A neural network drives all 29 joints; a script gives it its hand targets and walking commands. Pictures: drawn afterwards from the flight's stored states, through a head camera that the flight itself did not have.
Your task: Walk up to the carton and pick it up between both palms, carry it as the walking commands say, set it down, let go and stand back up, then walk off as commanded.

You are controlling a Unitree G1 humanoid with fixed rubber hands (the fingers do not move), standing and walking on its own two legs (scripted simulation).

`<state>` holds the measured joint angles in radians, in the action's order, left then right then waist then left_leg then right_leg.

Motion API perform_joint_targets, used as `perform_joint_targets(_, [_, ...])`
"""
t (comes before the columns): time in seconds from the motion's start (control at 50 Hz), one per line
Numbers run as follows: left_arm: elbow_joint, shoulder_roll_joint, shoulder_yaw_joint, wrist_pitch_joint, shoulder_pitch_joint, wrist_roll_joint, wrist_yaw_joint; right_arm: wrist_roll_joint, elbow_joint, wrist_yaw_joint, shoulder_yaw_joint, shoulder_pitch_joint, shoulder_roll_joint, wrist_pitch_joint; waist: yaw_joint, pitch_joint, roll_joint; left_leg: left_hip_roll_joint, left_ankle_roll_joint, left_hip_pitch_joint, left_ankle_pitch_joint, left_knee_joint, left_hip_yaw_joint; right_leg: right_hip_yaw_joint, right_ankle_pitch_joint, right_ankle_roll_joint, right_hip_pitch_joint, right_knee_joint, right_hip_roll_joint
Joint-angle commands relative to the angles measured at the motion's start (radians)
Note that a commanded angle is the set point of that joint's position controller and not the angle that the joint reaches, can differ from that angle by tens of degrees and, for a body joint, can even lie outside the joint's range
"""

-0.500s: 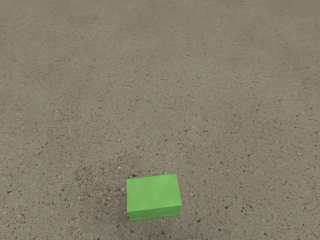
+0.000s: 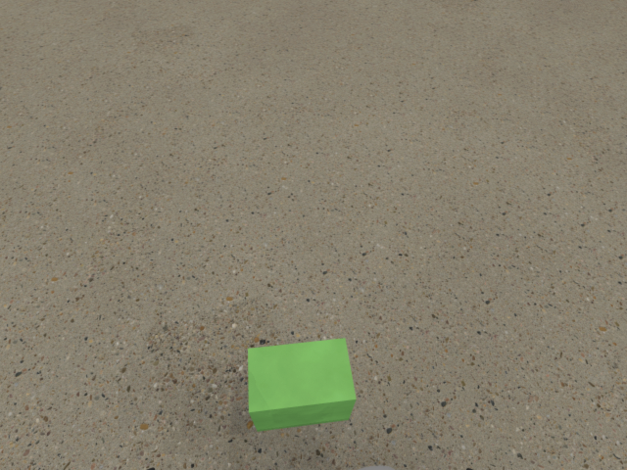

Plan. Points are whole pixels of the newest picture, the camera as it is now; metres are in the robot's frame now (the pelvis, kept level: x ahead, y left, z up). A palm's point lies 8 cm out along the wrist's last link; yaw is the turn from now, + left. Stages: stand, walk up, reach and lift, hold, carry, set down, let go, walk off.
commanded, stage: reach and lift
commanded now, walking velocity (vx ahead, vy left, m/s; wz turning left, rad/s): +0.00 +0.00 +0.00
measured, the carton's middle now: (300, 385) +0.40 +0.02 -0.66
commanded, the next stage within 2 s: none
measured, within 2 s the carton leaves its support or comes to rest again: neither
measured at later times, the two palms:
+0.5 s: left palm (158, 448) +0.17 +0.22 -0.14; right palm (463, 437) +0.18 -0.23 -0.16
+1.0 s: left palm (178, 375) +0.29 +0.23 -0.20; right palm (423, 353) +0.33 -0.21 -0.21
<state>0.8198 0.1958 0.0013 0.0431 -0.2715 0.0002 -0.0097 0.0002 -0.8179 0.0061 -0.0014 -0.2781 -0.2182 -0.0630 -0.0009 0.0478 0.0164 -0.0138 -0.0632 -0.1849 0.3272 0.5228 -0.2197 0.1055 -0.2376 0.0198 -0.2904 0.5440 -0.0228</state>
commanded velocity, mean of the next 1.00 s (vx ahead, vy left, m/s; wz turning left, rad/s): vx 0.00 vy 0.00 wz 0.00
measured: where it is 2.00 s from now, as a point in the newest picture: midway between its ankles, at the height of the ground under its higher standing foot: outside the picture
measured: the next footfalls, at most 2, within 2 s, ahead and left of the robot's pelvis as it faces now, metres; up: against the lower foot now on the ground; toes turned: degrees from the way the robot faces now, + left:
none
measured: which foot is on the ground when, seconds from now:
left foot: down 0.00-1.00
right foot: down 0.00-1.00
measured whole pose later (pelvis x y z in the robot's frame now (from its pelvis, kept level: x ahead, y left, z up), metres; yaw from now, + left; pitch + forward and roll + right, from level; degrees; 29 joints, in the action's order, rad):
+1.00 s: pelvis -0.06 -0.03 -0.09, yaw +5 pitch +27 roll +5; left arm 0.70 0.25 -0.22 0.11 0.54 0.00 0.05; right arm 0.00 -0.65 0.03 0.11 0.58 -0.22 -0.13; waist 0.01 0.09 -0.02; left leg -0.01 -0.06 -1.12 0.41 1.06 -0.22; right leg 0.11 -0.35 0.01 -1.24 1.12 0.01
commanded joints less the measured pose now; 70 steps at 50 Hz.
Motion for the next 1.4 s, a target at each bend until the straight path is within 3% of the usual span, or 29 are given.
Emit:
perform_joint_targets(0.0, [-0.396,0.131,-0.027,0.163,0.350,-0.035,0.040,-0.024,0.463,-0.026,0.048,0.317,-0.142,-0.148,-0.015,-0.136,0.044,-0.122,0.056,-0.360,0.168,-0.040,0.273,-0.115,-0.111,-0.038,-0.034,0.081,0.037])
perform_joint_targets(0.04, [-0.378,0.118,-0.043,0.207,0.271,-0.015,0.047,0.033,0.463,-0.029,0.086,0.217,-0.113,-0.212,0.002,-0.123,-0.010,-0.101,0.060,-0.386,0.072,-0.002,0.264,-0.106,-0.061,-0.031,-0.033,0.102,0.029])
perform_joint_targets(0.06, [-0.407,0.126,-0.054,0.208,0.262,0.023,0.041,0.027,0.443,-0.040,0.102,0.195,-0.089,-0.214,-0.037,-0.155,0.045,-0.098,0.064,-0.339,0.000,0.006,0.276,-0.118,-0.024,-0.030,-0.053,0.130,0.027])
perform_joint_targets(0.08, [-0.381,0.112,-0.069,0.208,0.240,0.041,0.031,0.043,0.423,-0.041,0.146,0.172,-0.128,-0.206,-0.003,-0.110,0.059,-0.091,0.068,-0.327,-0.039,0.036,0.275,-0.086,-0.011,-0.039,-0.122,0.129,0.036])
perform_joint_targets(0.1, [-0.383,0.122,-0.094,0.201,0.241,0.072,0.026,0.058,0.426,-0.046,0.145,0.197,-0.104,-0.198,-0.063,-0.089,-0.001,-0.069,0.069,-0.330,-0.113,0.072,0.280,-0.087,0.005,-0.033,-0.174,0.139,0.034])
perform_joint_targets(0.16, [-0.303,0.093,-0.097,0.183,0.253,0.048,0.035,0.050,0.339,-0.040,0.138,0.165,-0.111,-0.180,0.009,-0.074,-0.009,-0.065,0.068,-0.348,-0.190,0.116,0.299,-0.073,0.055,-0.025,-0.223,0.158,0.040])
perform_joint_targets(0.22, [-0.253,0.117,-0.146,0.130,0.277,0.049,0.041,0.062,0.363,-0.025,0.140,0.219,-0.104,-0.118,0.024,-0.190,-0.071,-0.036,0.055,-0.341,-0.301,0.180,0.309,-0.084,0.152,-0.014,-0.219,0.202,0.021])
perform_joint_targets(0.24, [-0.292,0.100,-0.138,0.109,0.352,0.037,0.043,0.030,0.397,-0.023,0.122,0.304,-0.069,-0.097,-0.014,-0.229,-0.062,-0.024,0.058,-0.365,-0.327,0.221,0.293,-0.086,0.182,-0.012,-0.241,0.237,0.021])
perform_joint_targets(0.28, [-0.282,0.104,-0.154,0.079,0.375,0.008,0.055,0.034,0.414,-0.012,0.116,0.339,-0.081,-0.070,0.013,-0.272,-0.124,-0.025,0.051,-0.378,-0.307,0.247,0.295,-0.076,0.180,-0.008,-0.234,0.246,0.021])
perform_joint_targets(0.36, [-0.270,0.159,-0.201,0.013,0.455,0.000,0.053,-0.014,0.466,0.006,0.076,0.504,-0.053,-0.002,-0.044,-0.388,-0.109,-0.008,0.056,-0.432,-0.336,0.319,0.294,-0.067,0.210,-0.005,-0.317,0.326,0.022])
perform_joint_targets(0.46, [-0.225,0.285,-0.302,-0.001,0.662,-0.026,0.063,-0.019,0.536,0.051,0.074,0.761,-0.060,-0.002,-0.072,-0.458,-0.217,0.006,0.039,-0.606,-0.104,0.374,0.231,-0.052,0.097,0.018,-0.283,0.348,0.050])
perform_joint_targets(0.48, [-0.214,0.255,-0.277,0.013,0.676,-0.046,0.063,-0.004,0.448,0.058,0.114,0.714,-0.066,-0.028,-0.021,-0.422,-0.191,0.002,0.043,-0.607,-0.058,0.355,0.234,-0.059,0.015,0.016,-0.297,0.340,0.046])
perform_joint_targets(0.66, [-0.158,0.223,-0.288,0.075,0.904,-0.101,0.097,-0.042,0.308,0.054,0.149,0.926,-0.110,-0.112,-0.014,-0.467,-0.080,0.015,0.063,-0.672,-0.005,0.410,0.251,-0.076,-0.145,-0.010,-0.479,0.393,0.030])
perform_joint_targets(0.74, [-0.122,0.248,-0.336,0.063,0.976,-0.090,0.085,0.002,0.265,0.055,0.233,0.994,-0.134,-0.096,0.021,-0.523,-0.153,0.022,0.062,-0.710,-0.058,0.428,0.264,-0.085,-0.069,-0.002,-0.497,0.424,0.007])
perform_joint_targets(0.76, [-0.117,0.227,-0.333,0.062,0.946,-0.078,0.074,-0.007,0.250,0.048,0.226,1.044,-0.173,-0.088,-0.017,-0.561,-0.103,0.019,0.075,-0.705,-0.101,0.436,0.262,-0.087,-0.025,-0.013,-0.499,0.455,0.007])
perform_joint_targets(0.78, [-0.093,0.214,-0.337,0.059,0.926,-0.076,0.070,-0.001,0.212,0.045,0.238,1.016,-0.167,-0.075,0.009,-0.575,-0.106,0.021,0.078,-0.673,-0.160,0.430,0.278,-0.093,0.035,-0.013,-0.524,0.465,0.005])
perform_joint_targets(0.8, [-0.116,0.246,-0.369,0.039,0.969,-0.061,0.062,-0.020,0.249,0.047,0.245,1.096,-0.182,-0.055,-0.048,-0.633,-0.094,0.027,0.078,-0.708,-0.210,0.459,0.264,-0.085,0.079,-0.016,-0.524,0.480,-0.001])
perform_joint_targets(0.92, [-0.124,0.240,-0.350,-0.005,1.107,-0.133,0.044,-0.046,0.242,0.041,0.212,1.212,-0.209,0.003,-0.015,-0.872,-0.183,0.034,0.061,-0.809,-0.317,0.512,0.267,-0.069,0.299,-0.019,-0.438,0.531,0.001])
perform_joint_targets(0.94, [-0.175,0.293,-0.390,-0.016,1.150,-0.131,0.044,-0.069,0.305,0.044,0.209,1.309,-0.220,0.007,-0.062,-0.939,-0.167,0.042,0.054,-0.870,-0.325,0.534,0.259,-0.035,0.346,-0.022,-0.383,0.538,0.009])
perform_joint_targets(1.0, [-0.174,0.305,-0.386,-0.016,1.214,-0.143,0.036,-0.069,0.335,0.050,0.234,1.373,-0.240,0.017,-0.047,-1.071,-0.165,0.042,0.053,-0.909,-0.399,0.555,0.263,-0.023,0.464,-0.018,-0.332,0.568,0.011])
perform_joint_targets(1.04, [-0.235,0.336,-0.394,-0.022,1.266,-0.138,0.025,-0.097,0.344,0.052,0.236,1.384,-0.237,0.009,-0.082,-1.186,-0.137,0.059,0.060,-0.876,-0.430,0.540,0.252,-0.015,0.501,-0.018,-0.279,0.583,0.007])
perform_joint_targets(1.06, [-0.194,0.296,-0.367,-0.005,1.269,-0.166,0.026,-0.064,0.352,0.053,0.258,1.427,-0.273,0.006,-0.035,-1.214,-0.169,0.055,0.063,-0.906,-0.397,0.556,0.255,-0.027,0.493,-0.021,-0.255,0.584,0.001])
perform_joint_targets(1.14, [-0.136,0.334,-0.405,-0.007,1.324,-0.138,0.029,-0.055,0.291,0.066,0.276,1.423,-0.248,-0.011,-0.061,-1.238,-0.171,0.079,0.055,-0.984,-0.381,0.565,0.238,-0.013,0.505,-0.011,-0.264,0.591,0.005])
perform_joint_targets(1.2, [-0.141,0.279,-0.389,-0.005,1.299,-0.168,0.036,-0.035,0.297,0.057,0.301,1.433,-0.266,-0.007,-0.004,-1.262,-0.230,0.076,0.061,-1.033,-0.411,0.575,0.243,-0.016,0.589,-0.014,-0.255,0.619,0.001])
perform_joint_targets(1.22, [-0.034,0.278,-0.393,0.004,1.239,-0.145,0.046,-0.038,0.201,0.053,0.286,1.354,-0.225,-0.015,-0.030,-1.189,-0.209,0.076,0.064,-1.092,-0.374,0.581,0.238,-0.008,0.595,-0.008,-0.274,0.620,0.012])
perform_joint_targets(1.26, [-0.066,0.253,-0.397,0.005,1.199,-0.127,0.043,-0.004,0.192,0.041,0.338,1.311,-0.261,-0.004,0.009,-1.237,-0.181,0.073,0.080,-0.992,-0.491,0.573,0.265,-0.047,0.590,-0.014,-0.362,0.627,-0.005])
perform_joint_targets(1.28, [-0.125,0.290,-0.428,0.006,1.211,-0.090,0.044,-0.029,0.259,0.040,0.327,1.312,-0.256,-0.008,-0.053,-1.258,-0.165,0.078,0.072,-0.945,-0.527,0.581,0.254,-0.036,0.585,-0.012,-0.381,0.611,0.000])
perform_joint_targets(1.36, [-0.174,0.241,-0.383,-0.004,1.252,-0.106,0.043,-0.046,0.235,0.017,0.315,1.345,-0.244,0.013,-0.044,-1.255,-0.097,0.065,0.081,-0.913,-0.582,0.610,0.285,-0.056,0.550,-0.027,-0.534,0.651,0.000])
perform_joint_targets(1.38, [-0.085,0.269,-0.433,-0.009,1.258,-0.092,0.041,-0.031,0.199,0.015,0.310,1.387,-0.255,0.014,-0.076,-1.166,-0.172,0.070,0.074,-1.062,-0.494,0.642,0.273,-0.039,0.530,-0.015,-0.549,0.674,0.011])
